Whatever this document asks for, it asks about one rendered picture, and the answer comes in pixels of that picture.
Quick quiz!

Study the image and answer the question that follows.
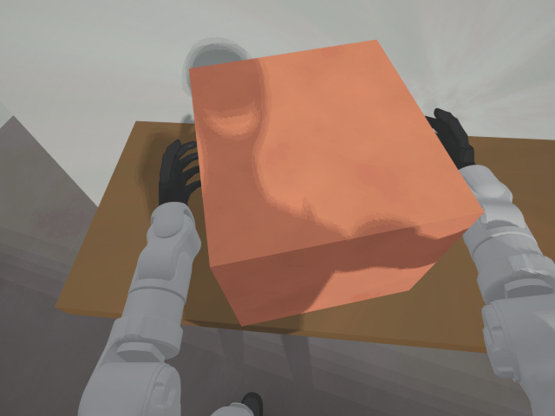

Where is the robot left upper arm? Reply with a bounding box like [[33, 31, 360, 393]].
[[80, 362, 181, 416]]

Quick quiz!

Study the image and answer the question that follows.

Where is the robot left foot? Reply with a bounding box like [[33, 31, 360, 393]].
[[241, 392, 263, 416]]

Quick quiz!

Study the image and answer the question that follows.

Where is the carton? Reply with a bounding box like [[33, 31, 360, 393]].
[[189, 40, 484, 327]]

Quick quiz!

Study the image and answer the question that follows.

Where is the table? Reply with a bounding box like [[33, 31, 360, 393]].
[[55, 121, 555, 354]]

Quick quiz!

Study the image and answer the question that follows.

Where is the right robot forearm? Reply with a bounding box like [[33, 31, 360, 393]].
[[459, 165, 555, 305]]

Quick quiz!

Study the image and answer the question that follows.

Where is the robot left hand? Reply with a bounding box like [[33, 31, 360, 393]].
[[159, 140, 201, 206]]

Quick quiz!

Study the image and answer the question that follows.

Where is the robot right hand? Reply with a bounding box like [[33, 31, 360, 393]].
[[425, 108, 475, 170]]

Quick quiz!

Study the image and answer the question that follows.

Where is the left robot forearm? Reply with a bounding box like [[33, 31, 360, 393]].
[[77, 202, 201, 416]]

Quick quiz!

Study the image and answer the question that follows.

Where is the robot right upper arm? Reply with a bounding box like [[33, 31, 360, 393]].
[[481, 294, 555, 416]]

